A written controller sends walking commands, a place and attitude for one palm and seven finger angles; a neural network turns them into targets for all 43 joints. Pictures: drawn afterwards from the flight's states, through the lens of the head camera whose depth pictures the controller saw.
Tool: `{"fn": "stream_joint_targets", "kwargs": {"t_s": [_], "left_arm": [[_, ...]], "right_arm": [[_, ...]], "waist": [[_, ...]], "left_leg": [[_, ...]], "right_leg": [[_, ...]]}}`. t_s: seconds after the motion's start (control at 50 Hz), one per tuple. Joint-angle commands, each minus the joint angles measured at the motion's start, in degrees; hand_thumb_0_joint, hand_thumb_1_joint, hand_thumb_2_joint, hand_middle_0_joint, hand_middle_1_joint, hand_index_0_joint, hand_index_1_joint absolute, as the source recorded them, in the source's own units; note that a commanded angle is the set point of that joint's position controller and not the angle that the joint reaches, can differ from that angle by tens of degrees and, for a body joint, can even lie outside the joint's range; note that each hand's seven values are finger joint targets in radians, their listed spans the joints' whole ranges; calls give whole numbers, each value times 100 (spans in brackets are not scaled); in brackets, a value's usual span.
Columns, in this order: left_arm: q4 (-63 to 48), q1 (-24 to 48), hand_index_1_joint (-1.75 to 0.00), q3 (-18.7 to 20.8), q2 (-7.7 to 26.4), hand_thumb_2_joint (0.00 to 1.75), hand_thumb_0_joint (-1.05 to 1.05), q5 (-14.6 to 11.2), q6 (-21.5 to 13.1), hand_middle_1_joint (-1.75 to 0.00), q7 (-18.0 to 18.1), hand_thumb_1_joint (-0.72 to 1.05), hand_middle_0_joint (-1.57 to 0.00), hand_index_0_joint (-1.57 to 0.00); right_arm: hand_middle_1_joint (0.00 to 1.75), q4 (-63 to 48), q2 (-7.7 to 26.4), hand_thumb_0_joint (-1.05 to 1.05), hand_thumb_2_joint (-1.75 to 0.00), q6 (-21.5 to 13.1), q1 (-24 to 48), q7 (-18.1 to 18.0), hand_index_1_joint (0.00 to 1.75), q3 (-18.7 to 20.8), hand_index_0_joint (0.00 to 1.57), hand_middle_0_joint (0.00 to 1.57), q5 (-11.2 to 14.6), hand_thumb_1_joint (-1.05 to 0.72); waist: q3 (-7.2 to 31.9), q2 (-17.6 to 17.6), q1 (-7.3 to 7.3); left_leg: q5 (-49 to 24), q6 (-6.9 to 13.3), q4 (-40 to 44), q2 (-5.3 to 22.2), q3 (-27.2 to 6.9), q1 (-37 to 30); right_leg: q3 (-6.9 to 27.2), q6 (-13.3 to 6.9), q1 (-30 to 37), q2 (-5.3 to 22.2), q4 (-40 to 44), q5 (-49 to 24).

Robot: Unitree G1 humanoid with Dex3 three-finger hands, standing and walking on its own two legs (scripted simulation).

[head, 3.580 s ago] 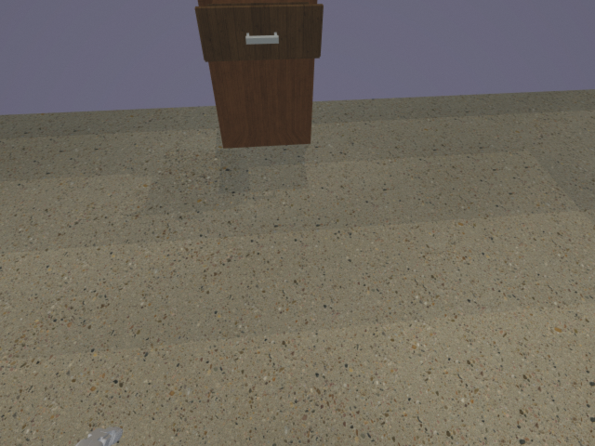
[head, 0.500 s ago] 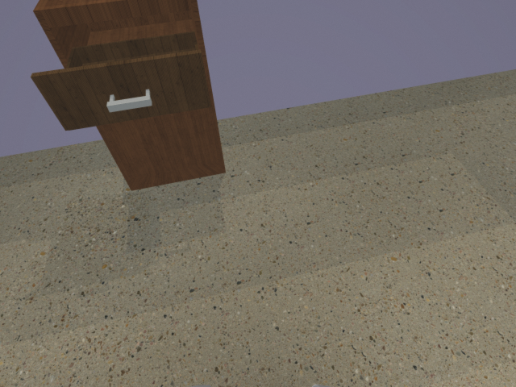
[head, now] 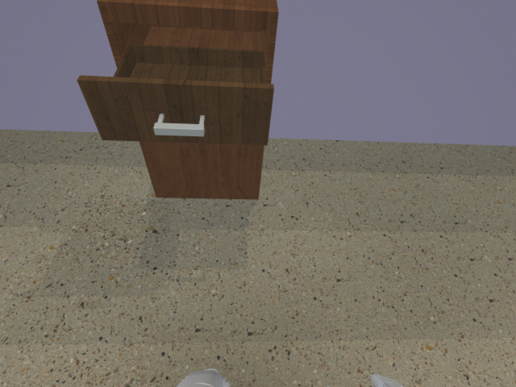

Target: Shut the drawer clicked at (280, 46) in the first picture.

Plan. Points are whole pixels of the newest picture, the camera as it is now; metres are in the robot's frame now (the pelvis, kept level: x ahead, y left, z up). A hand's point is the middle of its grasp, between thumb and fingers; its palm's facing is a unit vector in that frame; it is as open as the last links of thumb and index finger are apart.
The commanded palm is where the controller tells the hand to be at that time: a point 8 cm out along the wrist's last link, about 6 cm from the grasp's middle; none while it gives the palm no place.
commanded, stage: turn to face it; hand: left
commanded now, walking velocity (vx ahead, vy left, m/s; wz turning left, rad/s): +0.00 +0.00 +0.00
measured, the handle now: (180, 124) +0.67 +0.26 -0.03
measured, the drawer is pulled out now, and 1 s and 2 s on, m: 0.30 0.30 0.30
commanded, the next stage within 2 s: take the last steps up to it in 0.06 s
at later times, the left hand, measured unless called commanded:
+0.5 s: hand (181, 347) +0.20 +0.15 -0.13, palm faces +0.13 -0.97 -0.22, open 7.2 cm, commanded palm none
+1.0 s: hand (154, 356) +0.18 +0.20 -0.16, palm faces +0.18 -0.97 -0.13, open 7.4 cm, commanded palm none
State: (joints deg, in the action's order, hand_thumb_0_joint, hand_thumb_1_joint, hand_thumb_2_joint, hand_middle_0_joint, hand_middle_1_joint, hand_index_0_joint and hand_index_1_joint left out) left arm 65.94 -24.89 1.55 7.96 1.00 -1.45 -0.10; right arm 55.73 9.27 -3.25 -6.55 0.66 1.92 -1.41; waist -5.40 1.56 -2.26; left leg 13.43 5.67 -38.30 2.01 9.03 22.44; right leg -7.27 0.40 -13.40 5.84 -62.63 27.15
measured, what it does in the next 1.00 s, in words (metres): walks ahead: right foot, then left foot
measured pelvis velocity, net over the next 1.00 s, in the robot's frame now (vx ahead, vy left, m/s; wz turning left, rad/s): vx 0.27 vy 0.05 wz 0.09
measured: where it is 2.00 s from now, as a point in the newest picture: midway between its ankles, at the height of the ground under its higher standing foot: (242, 347)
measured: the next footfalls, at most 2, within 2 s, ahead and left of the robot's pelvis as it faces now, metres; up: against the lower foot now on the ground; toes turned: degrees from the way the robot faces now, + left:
right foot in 0.40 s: +0.20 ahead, -0.13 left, +0.00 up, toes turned -3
left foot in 0.86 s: +0.32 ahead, +0.15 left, +0.00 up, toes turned +15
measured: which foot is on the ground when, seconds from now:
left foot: down 0.00-0.40, up 0.42-0.84, down 0.86-1.00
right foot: up 0.00-0.38, down 0.40-0.86, up 0.88-1.00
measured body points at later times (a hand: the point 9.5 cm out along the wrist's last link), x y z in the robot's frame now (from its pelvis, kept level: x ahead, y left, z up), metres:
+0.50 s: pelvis +0.14 -0.03 +0.02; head +0.14 -0.06 +0.47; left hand +0.19 +0.20 -0.12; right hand +0.11 -0.25 -0.15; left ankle +0.09 +0.07 -0.67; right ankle +0.16 -0.12 -0.72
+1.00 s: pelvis +0.27 +0.05 +0.02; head +0.29 +0.07 +0.47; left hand +0.17 +0.25 -0.15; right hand +0.38 -0.17 -0.12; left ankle +0.28 +0.14 -0.72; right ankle +0.23 -0.10 -0.64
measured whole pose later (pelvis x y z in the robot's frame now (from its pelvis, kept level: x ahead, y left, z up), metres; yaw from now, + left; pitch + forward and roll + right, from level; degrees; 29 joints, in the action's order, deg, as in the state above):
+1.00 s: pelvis +0.27 +0.05 +0.02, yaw +5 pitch -2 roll -1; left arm 65.9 -22.1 2.7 9.1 1.5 -0.1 -0.2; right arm 57.4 8.1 -3.9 -9.6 -0.8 2.1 -1.2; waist -4.0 2.5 -2.1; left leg 14.7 2.2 -29.7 2.7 9.6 13.4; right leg -3.9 -0.5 -22.3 5.3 -63.5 23.2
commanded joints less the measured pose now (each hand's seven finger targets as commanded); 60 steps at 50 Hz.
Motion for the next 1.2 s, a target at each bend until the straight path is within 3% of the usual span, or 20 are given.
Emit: {"fn": "stream_joint_targets", "kwargs": {"t_s": [0.0,0.04,0.14,0.28,0.34,0.36,0.38,0.4,0.42,0.46,0.54,0.74,0.8,0.82,0.84,0.86,0.92,0.98,1.04,1.18], "left_arm": [[-537,266,-30,173,424,90,0,40,-156,-30,-3,90,-20,-20],[-419,-49,-30,136,227,90,0,59,-9,-30,30,90,-20,-20],[-659,252,-30,127,257,90,0,53,145,-30,110,90,-20,-20],[-1091,1287,-30,118,387,90,0,76,65,-30,45,90,-20,-20],[-939,851,-30,151,430,90,0,79,-40,-30,38,90,-20,-20],[-815,491,-30,195,612,90,0,88,-103,-30,65,90,-20,-20],[-668,7,-30,271,1028,90,0,116,-160,-30,96,90,-20,-20],[-638,-392,-30,341,1377,90,0,52,-162,-30,130,90,-20,-20],[-637,-249,-30,359,1307,90,0,22,-192,-30,144,90,-20,-20],[-748,202,-30,281,867,90,0,31,-216,-30,155,90,-20,-20],[-764,370,-30,192,608,90,0,33,-303,-30,152,90,-20,-20],[-361,-119,-30,224,935,90,0,59,-245,-30,116,90,-20,-20],[-291,-50,-30,242,886,90,0,27,-178,-30,112,90,-20,-20],[-330,-49,-30,204,714,90,0,2,-168,-30,92,90,-20,-20],[-432,-206,-30,167,387,90,0,-44,-164,-30,55,90,-20,-20],[-643,110,-30,147,447,90,0,14,-191,-30,71,90,-20,-20],[-602,647,-30,198,460,90,0,25,-137,-30,17,90,-20,-20],[-418,239,-30,173,254,90,0,45,6,-30,-9,90,-20,-20],[-520,356,-30,192,270,90,0,52,85,-30,2,90,-20,-20],[-971,1410,-30,162,371,90,0,31,128,-30,-15,90,-20,-20]], "right_arm": [[30,100,687,0,-90,-58,-878,-181,30,166,20,20,69,-90],[30,126,555,0,-90,-86,-746,-178,30,104,20,20,81,-90],[30,148,652,0,-90,-25,-912,-185,30,129,20,20,77,-90],[30,385,741,0,-90,72,-1435,-173,30,224,20,20,3,-90],[30,434,613,0,-90,80,-1409,-179,30,190,20,20,32,-90],[30,425,442,0,-90,52,-1392,-169,30,156,20,20,66,-90],[30,319,176,0,-90,5,-1394,-132,30,97,20,20,101,-90],[30,180,371,0,-90,50,-1291,-96,30,121,20,20,36,-90],[30,163,495,0,-90,95,-1059,-80,30,162,20,20,3,-90],[30,226,350,0,-90,120,-902,-28,30,209,20,20,-2,-90],[30,340,112,0,-90,234,-1189,19,30,194,20,20,-16,-90],[30,-80,173,0,-90,156,-53,137,30,114,20,20,37,-90],[30,150,368,0,-90,58,-725,55,30,140,20,20,6,-90],[30,343,721,0,-90,10,-1459,-23,30,213,20,20,-12,-90],[30,474,1367,0,-90,-15,-2084,-101,30,363,20,20,-67,-90],[30,516,1533,0,-90,54,-2373,-127,30,376,20,20,-13,-90],[30,331,887,0,-90,-11,-1453,-204,30,223,20,20,13,-90],[30,299,532,0,-90,-110,-1136,-217,30,101,20,20,50,-90],[30,315,488,0,-90,-154,-1231,-226,30,113,20,20,48,-90],[30,488,696,0,-90,-37,-1458,-200,30,179,20,20,-17,-90]], "waist": [[381,-784,266],[341,-746,41],[388,-492,33],[80,-698,365],[223,-409,105],[357,62,-41],[461,1164,-176],[535,1486,-276],[372,1298,-273],[10,249,-38],[19,492,242],[-64,775,-29],[196,400,342],[607,-305,649],[1179,-1729,791],[1158,-1797,893],[260,-904,583],[217,-848,174],[182,-752,100],[-163,-842,279]], "left_leg": [[-650,497,2507,1546,-1901,-1044],[-1270,375,2565,1177,-1242,-421],[-1934,533,2514,1143,-1224,-648],[348,628,2584,1274,-1837,-946],[474,308,1838,959,-1626,-624],[598,70,1084,601,-1339,-119],[1163,-251,-214,-80,-542,902],[1983,-373,-1355,-200,-400,1378],[1757,-362,-2090,47,-823,1479],[848,-395,-2568,319,-970,1523],[155,-603,-2182,417,-736,1150],[156,-536,-11,214,-247,229],[-158,-463,1080,-26,-13,-1377],[-178,-332,1356,346,-422,-2508],[-514,167,1706,1829,-2269,-3475],[-519,579,2178,2367,-2941,-3385],[-552,518,2509,2020,-2135,-1995],[-1501,248,2660,1439,-1020,-1368],[-2125,364,2728,1405,-841,-1451],[-1587,448,2652,1498,-801,-1534]], "right_leg": [[592,21,-1763,341,-931,-712],[474,121,-1201,270,-345,-884],[491,278,-1291,175,596,-1257],[320,140,-1028,-54,2202,-806],[184,81,208,-276,3496,-1277],[679,-59,1032,80,4013,-1199],[2113,-499,1844,1213,4526,-1103],[3129,-1042,1881,1988,5117,-943],[3183,-1173,1412,2037,5325,-520],[2321,-1023,863,1657,5324,-560],[919,-763,533,1155,5251,-2216],[703,-764,593,1099,5012,-2168],[421,-542,143,760,4016,-2358],[165,-381,-333,495,2851,-2344],[-300,-96,-1457,-181,1283,-475],[61,-123,-2040,-344,191,781],[592,-126,-2304,171,-683,-263],[505,13,-1709,180,-254,-1028],[502,84,-1831,179,121,-1304],[300,41,-1564,89,1899,-1342]]}}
